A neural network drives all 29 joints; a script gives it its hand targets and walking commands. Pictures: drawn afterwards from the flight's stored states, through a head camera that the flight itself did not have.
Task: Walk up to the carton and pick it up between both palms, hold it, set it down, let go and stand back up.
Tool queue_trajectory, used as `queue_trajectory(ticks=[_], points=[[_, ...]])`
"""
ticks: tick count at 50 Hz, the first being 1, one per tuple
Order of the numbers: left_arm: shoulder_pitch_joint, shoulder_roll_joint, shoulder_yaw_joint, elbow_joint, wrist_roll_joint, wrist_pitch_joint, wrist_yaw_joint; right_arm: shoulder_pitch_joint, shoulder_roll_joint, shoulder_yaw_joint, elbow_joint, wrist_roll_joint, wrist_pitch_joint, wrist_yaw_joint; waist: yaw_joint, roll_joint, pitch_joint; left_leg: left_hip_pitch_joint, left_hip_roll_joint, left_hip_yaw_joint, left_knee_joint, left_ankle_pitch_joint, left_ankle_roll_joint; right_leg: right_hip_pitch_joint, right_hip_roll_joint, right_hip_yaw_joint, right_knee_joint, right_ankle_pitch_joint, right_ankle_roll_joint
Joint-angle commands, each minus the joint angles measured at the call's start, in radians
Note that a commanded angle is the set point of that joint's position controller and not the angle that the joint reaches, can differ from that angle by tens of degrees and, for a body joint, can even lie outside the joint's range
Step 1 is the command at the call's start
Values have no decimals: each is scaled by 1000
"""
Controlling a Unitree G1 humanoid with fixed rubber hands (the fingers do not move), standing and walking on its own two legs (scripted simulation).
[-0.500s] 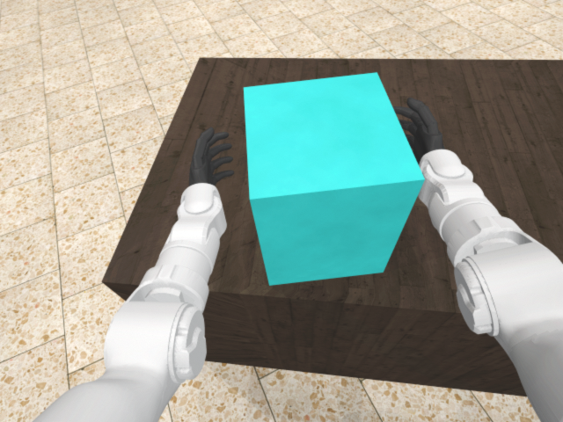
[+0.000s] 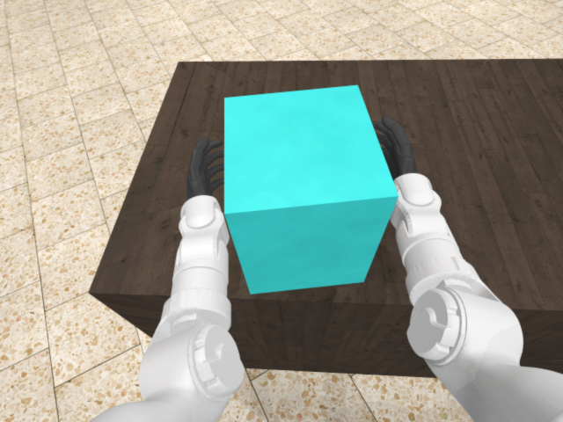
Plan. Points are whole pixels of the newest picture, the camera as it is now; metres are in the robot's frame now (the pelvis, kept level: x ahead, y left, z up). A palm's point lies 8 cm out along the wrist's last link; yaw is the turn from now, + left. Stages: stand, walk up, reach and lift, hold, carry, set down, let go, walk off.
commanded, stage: reach and lift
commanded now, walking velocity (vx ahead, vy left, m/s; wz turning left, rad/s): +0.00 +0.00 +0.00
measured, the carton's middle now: (299, 197) +0.44 +0.03 +0.03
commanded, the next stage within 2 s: none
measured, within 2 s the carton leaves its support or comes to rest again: leaves its support in 1.84 s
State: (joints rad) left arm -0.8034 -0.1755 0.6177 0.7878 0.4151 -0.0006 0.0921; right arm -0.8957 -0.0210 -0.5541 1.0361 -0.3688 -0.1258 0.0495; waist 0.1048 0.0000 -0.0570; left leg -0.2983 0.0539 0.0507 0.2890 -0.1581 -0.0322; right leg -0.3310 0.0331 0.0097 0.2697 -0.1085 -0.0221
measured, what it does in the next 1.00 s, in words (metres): stands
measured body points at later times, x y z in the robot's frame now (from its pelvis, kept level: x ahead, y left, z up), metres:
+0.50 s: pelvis +0.00 +0.00 +0.00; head +0.05 +0.01 +0.45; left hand +0.40 +0.18 +0.08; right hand +0.46 -0.11 +0.09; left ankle -0.02 +0.13 -0.75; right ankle +0.00 -0.10 -0.75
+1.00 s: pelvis +0.00 +0.00 +0.00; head +0.05 +0.01 +0.45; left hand +0.40 +0.19 +0.08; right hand +0.45 -0.10 +0.09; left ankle -0.02 +0.13 -0.75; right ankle +0.00 -0.10 -0.75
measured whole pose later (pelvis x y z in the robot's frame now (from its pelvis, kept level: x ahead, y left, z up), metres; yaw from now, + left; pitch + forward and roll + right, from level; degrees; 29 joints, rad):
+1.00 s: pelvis +0.00 +0.00 +0.00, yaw +1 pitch +7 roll +0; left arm -0.73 -0.20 0.55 0.67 0.44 0.07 0.09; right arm -0.85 0.00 -0.58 1.02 -0.37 -0.16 0.07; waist 0.08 -0.03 -0.03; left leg -0.25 0.05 0.07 0.29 -0.16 -0.03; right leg -0.27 0.01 -0.04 0.28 -0.13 -0.02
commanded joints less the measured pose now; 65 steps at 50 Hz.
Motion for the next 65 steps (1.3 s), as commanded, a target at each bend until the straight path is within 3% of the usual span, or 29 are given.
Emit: queue_trajectory(ticks=[1, 4, 5, 9, 21, 40, 41, 43, 51, 59, 65], points=[[-389, -321, -210, -68, 30, 18, -81, -422, 442, 196, -35, -55, -44, 124, 36, -86, -439, 40, -50, 113, 11, 322, 20, 472, -16, -71, 90, 391, 59], [-364, -341, -238, -98, 30, 35, -75, -407, 444, 204, -29, -41, -50, 129, 35, -60, -431, 79, -47, 108, 31, 371, 14, 430, -11, -79, 87, 381, 51], [-374, -373, -274, -138, 29, 30, -64, -407, 431, 209, -18, -32, -66, 133, 31, -18, -491, 131, -41, 105, 53, 449, -8, 374, -1, -95, 92, 416, 44], [-343, -384, -292, -141, 32, 38, -54, -399, 428, 225, 4, -9, -80, 131, 33, -7, -471, 177, -38, 99, 88, 509, -10, 317, 5, -100, 81, 405, 31], [-357, -378, -308, -144, 7, 44, -57, -411, 432, 238, 4, 7, -75, 129, 22, -55, -456, 111, -43, 98, 51, 396, 11, 375, -13, -83, 86, 408, 45], [-385, -375, -298, -143, 12, 49, -51, -417, 439, 198, 26, -22, -75, 136, 14, -51, -457, 116, -40, 96, 31, 353, 17, 360, -21, -89, 71, 329, 43], [-365, -355, -276, -99, 22, 56, -66, -406, 461, 210, -20, -37, -64, 128, 3, -84, -394, 79, -50, 106, 11, 276, 38, 412, -28, -70, 66, 319, 60], [-370, -359, -276, -102, 17, 53, -74, -408, 470, 209, -20, -38, -60, 125, 8, -83, -398, 36, -50, 105, -15, 235, 43, 456, -33, -69, 76, 343, 65], [-355, -387, -302, -135, 28, 67, -59, -398, 458, 209, -9, -22, -70, 128, 6, -38, -416, 135, -39, 92, 25, 351, 22, 351, -13, -96, 57, 277, 39], [-350, -395, -319, -141, 23, 73, -53, -398, 451, 223, 1, -3, -78, 125, 3, -26, -408, 148, -36, 87, 35, 375, 19, 326, -10, -99, 51, 268, 32], [-366, -403, -363, -131, -10, 66, -53, -412, 468, 281, 4, 34, -94, 104, -4, -26, -440, 132, -38, 84, 39, 379, 17, 375, -11, -93, 67, 363, 36]])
